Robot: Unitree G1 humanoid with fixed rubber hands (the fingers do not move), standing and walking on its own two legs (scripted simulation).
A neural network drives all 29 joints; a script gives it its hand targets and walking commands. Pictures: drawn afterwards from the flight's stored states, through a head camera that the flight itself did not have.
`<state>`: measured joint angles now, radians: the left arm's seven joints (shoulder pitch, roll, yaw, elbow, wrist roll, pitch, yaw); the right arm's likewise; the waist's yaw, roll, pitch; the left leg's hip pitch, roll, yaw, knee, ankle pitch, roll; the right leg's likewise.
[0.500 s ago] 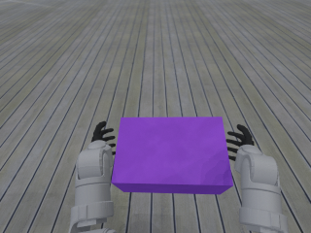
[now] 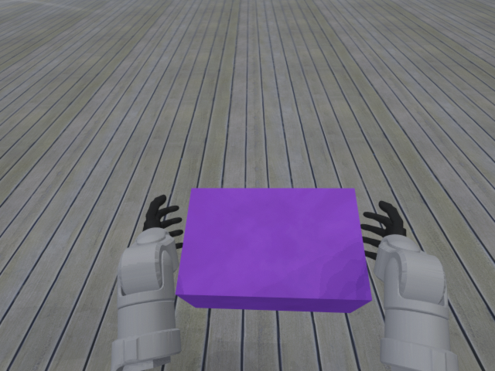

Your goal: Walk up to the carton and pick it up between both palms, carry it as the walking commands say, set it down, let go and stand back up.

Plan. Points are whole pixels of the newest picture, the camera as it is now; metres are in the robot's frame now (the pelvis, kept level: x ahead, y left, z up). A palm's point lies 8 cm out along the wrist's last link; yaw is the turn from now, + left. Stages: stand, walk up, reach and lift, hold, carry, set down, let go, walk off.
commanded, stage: carry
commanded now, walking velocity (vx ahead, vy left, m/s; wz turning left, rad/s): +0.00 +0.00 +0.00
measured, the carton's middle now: (271, 250) +0.35 +0.00 +0.01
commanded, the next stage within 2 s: none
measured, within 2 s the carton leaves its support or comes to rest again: neither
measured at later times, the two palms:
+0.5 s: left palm (154, 240) +0.29 +0.17 +0.11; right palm (397, 253) +0.28 -0.18 +0.10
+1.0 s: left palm (218, 243) +0.32 +0.08 +0.07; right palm (455, 287) +0.24 -0.26 +0.07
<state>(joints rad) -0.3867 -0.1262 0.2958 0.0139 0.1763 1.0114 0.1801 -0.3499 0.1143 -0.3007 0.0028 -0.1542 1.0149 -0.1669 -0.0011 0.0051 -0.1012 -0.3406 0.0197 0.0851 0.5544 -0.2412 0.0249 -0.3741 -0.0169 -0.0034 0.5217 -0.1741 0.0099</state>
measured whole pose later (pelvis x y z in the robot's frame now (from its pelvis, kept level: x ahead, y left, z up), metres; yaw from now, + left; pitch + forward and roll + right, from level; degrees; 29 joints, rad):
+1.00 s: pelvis -0.04 +0.00 -0.02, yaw -14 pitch +3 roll +0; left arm -0.53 -0.17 0.30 -0.02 0.17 1.11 0.45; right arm -0.52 0.12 -0.32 -0.08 -0.17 1.15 -0.22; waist 0.00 0.00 0.02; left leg -0.50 0.06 0.09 0.89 -0.53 -0.06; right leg -0.57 0.04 0.03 0.66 -0.15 -0.02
